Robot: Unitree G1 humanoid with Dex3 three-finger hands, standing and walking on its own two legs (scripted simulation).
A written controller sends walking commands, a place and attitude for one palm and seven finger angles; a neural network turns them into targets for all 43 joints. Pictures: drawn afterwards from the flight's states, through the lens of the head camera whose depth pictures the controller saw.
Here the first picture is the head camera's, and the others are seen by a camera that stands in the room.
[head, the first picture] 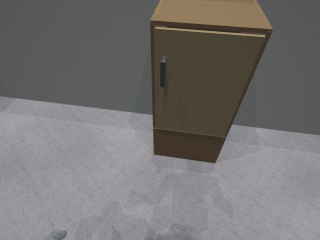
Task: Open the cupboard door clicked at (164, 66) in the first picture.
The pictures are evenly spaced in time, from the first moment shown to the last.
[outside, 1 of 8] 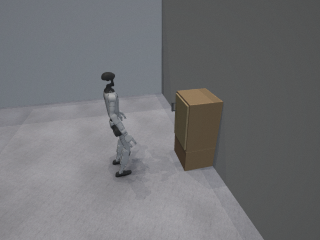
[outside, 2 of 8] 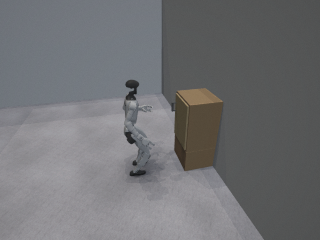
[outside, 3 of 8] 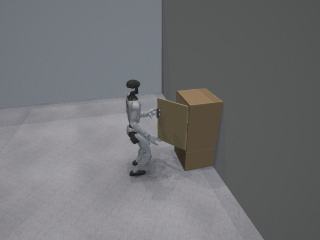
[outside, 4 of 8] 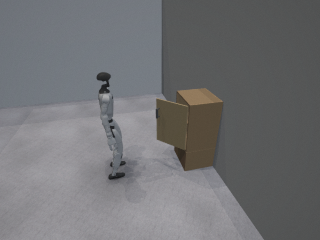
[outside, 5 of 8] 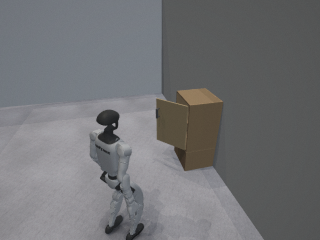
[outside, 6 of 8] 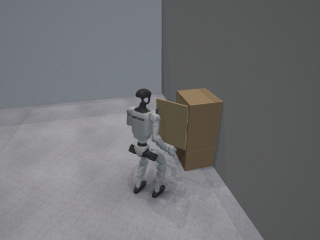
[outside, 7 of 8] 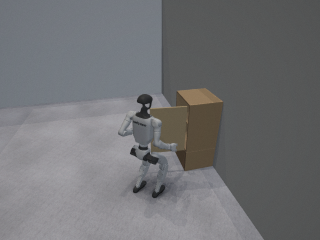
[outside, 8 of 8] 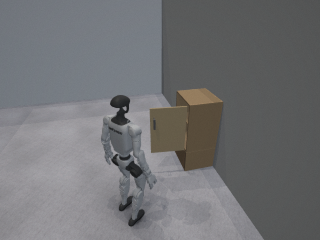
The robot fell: no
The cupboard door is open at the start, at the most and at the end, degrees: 0 85 84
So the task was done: yes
